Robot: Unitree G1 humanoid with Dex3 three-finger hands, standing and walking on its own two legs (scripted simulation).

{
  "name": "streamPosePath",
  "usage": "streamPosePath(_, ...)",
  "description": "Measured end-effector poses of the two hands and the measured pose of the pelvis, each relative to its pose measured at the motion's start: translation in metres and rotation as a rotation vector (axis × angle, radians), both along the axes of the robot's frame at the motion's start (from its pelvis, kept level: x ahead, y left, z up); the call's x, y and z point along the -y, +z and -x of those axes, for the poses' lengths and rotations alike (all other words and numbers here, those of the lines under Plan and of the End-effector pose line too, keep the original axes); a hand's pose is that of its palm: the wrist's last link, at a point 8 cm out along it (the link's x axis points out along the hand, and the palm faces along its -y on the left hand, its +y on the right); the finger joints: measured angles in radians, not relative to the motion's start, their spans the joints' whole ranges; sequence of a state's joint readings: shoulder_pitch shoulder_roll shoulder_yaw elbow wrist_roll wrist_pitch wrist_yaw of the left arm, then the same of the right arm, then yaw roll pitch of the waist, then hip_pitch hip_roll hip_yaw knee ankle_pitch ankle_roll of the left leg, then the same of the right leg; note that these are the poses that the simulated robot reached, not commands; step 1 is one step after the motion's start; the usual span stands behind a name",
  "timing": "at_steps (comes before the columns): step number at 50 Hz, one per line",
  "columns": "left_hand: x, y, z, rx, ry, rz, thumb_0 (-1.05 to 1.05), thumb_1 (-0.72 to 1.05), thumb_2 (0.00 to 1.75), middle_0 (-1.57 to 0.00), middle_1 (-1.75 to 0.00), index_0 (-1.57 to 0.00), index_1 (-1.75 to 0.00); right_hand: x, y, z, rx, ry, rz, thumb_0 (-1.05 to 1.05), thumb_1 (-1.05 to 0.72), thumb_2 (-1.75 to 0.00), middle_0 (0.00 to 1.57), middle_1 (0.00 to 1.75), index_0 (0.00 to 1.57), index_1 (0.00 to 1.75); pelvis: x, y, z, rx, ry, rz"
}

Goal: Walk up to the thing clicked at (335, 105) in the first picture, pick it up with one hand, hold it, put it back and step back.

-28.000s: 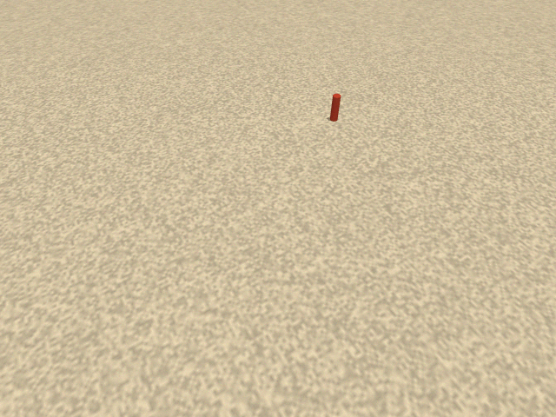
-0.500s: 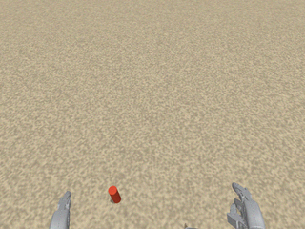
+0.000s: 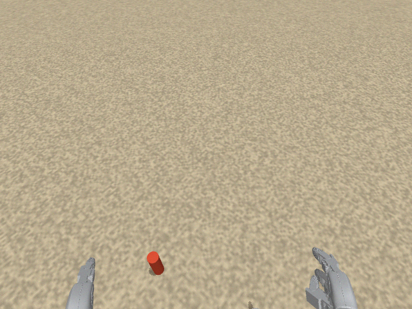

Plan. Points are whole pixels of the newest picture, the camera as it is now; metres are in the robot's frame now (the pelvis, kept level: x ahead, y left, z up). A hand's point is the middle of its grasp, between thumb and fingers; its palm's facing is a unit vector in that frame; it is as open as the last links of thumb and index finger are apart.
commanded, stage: home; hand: left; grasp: from the side
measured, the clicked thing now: (155, 263) +0.42 +0.22 -0.64
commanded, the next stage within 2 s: stand in 0.22 s
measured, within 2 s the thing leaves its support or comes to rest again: neither
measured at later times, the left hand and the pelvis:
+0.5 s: hand (114, 306) +0.16 +0.18 -0.06, palm faces +0.11 -0.95 -0.28, open 15.9 cm; pelvis +0.00 +0.00 +0.00, yaw +0 degrees
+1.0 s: hand out of the picture +0.08 +0.26 -0.11, palm faces -0.02 -0.94 -0.34, open 7.5 cm; pelvis -0.01 +0.01 +0.03, yaw +0 degrees
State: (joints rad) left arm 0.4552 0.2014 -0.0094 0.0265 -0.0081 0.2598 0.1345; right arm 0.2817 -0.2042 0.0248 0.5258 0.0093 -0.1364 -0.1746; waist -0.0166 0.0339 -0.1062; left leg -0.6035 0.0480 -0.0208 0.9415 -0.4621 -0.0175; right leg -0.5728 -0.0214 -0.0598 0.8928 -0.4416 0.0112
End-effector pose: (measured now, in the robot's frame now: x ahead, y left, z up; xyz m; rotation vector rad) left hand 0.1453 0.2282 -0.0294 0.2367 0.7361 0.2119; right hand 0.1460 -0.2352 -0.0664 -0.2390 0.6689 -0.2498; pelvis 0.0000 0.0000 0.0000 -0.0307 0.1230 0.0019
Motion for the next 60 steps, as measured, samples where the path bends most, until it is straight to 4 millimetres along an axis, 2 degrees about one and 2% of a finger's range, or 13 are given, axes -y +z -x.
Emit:
streamPosePath(17,0.000,0.000,0.001,0.004,0.003,0.004,-0.01,-0.55,0.06,-0.06,-0.06,-0.06,-0.06,0.001,0.001,0.001,0.000,0.001,0.005,0.01,-0.90,-0.90,0.21,0.30,0.20,0.30,0.000,0.000,0.001,0.001,0.000,0.000)
streamPosePath(21,0.000,0.000,0.002,0.001,0.003,0.005,-0.01,-0.50,0.10,-0.09,-0.10,-0.09,-0.10,0.001,0.002,0.001,0.004,0.001,0.008,0.01,-0.90,-0.90,0.21,0.30,0.20,0.30,0.000,0.000,0.001,0.002,0.001,0.000)
streamPosePath(26,0.000,0.000,0.003,0.003,0.003,0.005,-0.01,-0.30,0.30,-0.15,-0.20,-0.15,-0.20,0.001,0.002,0.002,0.006,0.000,0.009,0.01,-0.90,-0.90,0.21,0.30,0.20,0.30,0.000,0.000,0.002,0.004,0.001,0.001)
streamPosePath(33,-0.001,0.000,0.003,0.006,0.002,0.007,-0.01,0.16,0.67,-0.19,-0.28,-0.19,-0.27,-0.001,0.002,0.002,0.005,0.003,0.009,0.01,-0.90,-0.90,0.21,0.30,0.20,0.30,-0.002,0.000,0.003,0.004,0.000,0.001)
streamPosePath(37,-0.013,-0.020,0.004,-0.029,-0.097,-0.037,0.00,0.45,0.79,-0.20,-0.29,-0.20,-0.29,0.004,-0.011,0.008,-0.164,0.123,0.045,0.01,-0.90,-0.90,0.21,0.30,0.20,0.30,-0.002,0.005,0.008,0.063,0.001,-0.016)
streamPosePath(42,-0.041,-0.040,0.024,-0.157,-0.086,-0.040,0.00,0.71,0.86,-0.21,-0.30,-0.21,-0.30,0.023,-0.015,0.030,-0.311,0.102,0.030,0.01,-0.90,-0.90,0.21,0.30,0.20,0.30,-0.005,0.014,0.008,0.102,0.000,-0.029)
streamPosePath(48,-0.067,-0.049,0.060,-0.312,-0.030,-0.046,0.00,0.84,0.89,-0.21,-0.30,-0.21,-0.30,0.038,-0.009,0.061,-0.418,0.034,0.037,0.01,-0.91,-0.90,0.21,0.30,0.20,0.30,-0.012,0.027,0.006,0.134,-0.004,-0.026)
streamPosePath(54,-0.078,-0.048,0.089,-0.423,0.015,-0.039,0.01,0.89,0.90,-0.21,-0.30,-0.21,-0.30,0.034,-0.007,0.085,-0.510,0.005,0.019,0.01,-0.91,-0.90,0.21,0.30,0.20,0.30,-0.018,0.039,0.005,0.160,-0.005,-0.027)
streamPosePath(60,-0.080,-0.044,0.106,-0.485,0.040,-0.035,0.01,0.90,0.90,-0.21,-0.30,-0.21,-0.30,0.025,-0.009,0.095,-0.551,0.003,-0.015,0.01,-0.91,-0.90,0.21,0.30,0.20,0.30,-0.020,0.048,0.008,0.181,-0.005,-0.033)
